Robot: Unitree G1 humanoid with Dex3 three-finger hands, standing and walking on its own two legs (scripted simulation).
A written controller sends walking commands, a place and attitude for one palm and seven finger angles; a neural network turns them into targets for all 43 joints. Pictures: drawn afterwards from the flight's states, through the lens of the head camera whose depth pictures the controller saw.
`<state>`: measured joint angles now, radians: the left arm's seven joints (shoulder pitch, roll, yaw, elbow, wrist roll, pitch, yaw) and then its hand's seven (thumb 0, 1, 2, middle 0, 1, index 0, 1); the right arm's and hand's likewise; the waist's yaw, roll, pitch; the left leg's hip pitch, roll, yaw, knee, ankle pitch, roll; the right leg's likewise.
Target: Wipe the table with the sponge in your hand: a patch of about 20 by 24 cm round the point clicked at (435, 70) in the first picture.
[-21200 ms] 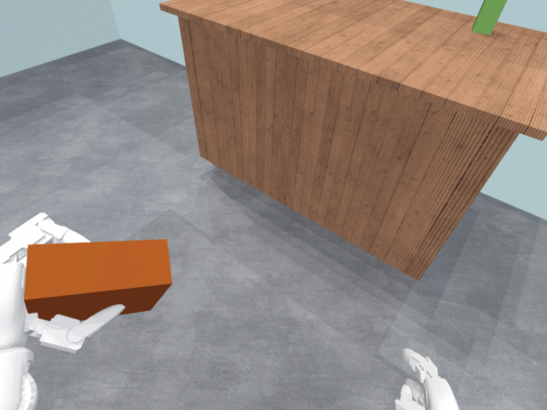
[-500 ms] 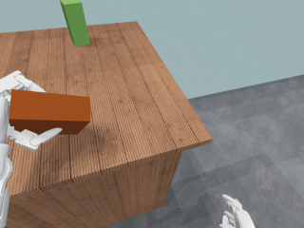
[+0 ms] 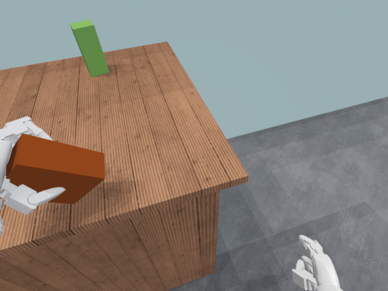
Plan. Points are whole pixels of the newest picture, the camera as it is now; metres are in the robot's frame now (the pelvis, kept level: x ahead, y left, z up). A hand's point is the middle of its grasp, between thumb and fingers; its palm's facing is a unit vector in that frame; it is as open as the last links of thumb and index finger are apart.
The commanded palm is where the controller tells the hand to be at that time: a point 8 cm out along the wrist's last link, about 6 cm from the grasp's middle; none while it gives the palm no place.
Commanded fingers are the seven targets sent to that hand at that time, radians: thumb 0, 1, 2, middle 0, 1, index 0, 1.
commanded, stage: turn the palm down, sponge in hand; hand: left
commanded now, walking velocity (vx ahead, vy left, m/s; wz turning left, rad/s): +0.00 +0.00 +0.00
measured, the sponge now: (65, 176) +0.25 +0.27 +0.16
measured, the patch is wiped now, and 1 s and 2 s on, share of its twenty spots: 0.05 0.05 0.05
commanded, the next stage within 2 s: move the sponge above the wiping area in 1.60 s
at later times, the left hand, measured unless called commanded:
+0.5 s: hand (28, 160) +0.23 +0.29 +0.22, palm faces +0.31 -0.35 -0.88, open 9.7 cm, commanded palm +0.18 +0.30 +0.28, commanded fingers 0.00 0.10 1.30 -1.20 -1.60 -1.20 -1.60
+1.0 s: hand (14, 144) +0.23 +0.29 +0.25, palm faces +0.27 -0.13 -0.95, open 9.7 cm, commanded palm +0.18 +0.30 +0.32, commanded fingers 0.00 0.10 1.30 -1.20 -1.60 -1.20 -1.60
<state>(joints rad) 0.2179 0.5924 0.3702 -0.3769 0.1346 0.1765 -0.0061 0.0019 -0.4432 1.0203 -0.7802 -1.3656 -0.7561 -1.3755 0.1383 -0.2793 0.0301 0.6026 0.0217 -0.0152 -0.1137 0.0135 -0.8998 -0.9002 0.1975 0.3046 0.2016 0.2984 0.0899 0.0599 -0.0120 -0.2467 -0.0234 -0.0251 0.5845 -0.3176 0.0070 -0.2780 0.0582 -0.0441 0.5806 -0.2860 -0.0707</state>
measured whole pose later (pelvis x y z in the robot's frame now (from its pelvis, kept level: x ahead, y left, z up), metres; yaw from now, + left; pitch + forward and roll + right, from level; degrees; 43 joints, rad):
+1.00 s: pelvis -0.02 +0.02 +0.01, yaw -1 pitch -3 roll +1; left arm -0.04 0.73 0.08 -0.48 0.62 0.56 -0.18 0.00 -0.45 1.02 -0.79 -1.35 -0.77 -1.36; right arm -0.03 -0.29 0.08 0.62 0.06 0.05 -0.10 0.01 -0.90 -0.90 0.20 0.30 0.20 0.30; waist 0.15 0.12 0.01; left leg -0.15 -0.06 0.00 0.42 -0.21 0.03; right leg -0.21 0.02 -0.01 0.47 -0.20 -0.05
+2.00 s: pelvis -0.03 -0.01 +0.01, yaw -2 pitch -5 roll +2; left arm -0.05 0.72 0.08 -0.34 0.69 0.47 -0.14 0.00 -0.45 1.02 -0.79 -1.35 -0.77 -1.36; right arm 0.01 -0.30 0.05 0.64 0.06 0.03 -0.10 0.01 -0.90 -0.90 0.20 0.30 0.20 0.30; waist 0.14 0.13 0.01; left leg -0.15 -0.03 0.01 0.45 -0.22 0.00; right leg -0.22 0.05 -0.01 0.51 -0.21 -0.08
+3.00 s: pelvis -0.01 +0.00 +0.01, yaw -2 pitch -4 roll +2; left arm -0.03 0.66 0.03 -0.34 0.73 0.47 -0.14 0.00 -0.45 1.03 -0.79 -1.36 -0.77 -1.37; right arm 0.00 -0.27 0.07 0.62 0.06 0.05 -0.07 0.01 -0.90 -0.90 0.20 0.30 0.20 0.30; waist 0.13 0.13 0.00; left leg -0.13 -0.04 0.01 0.41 -0.21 0.01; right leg -0.20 0.04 0.00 0.48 -0.21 -0.07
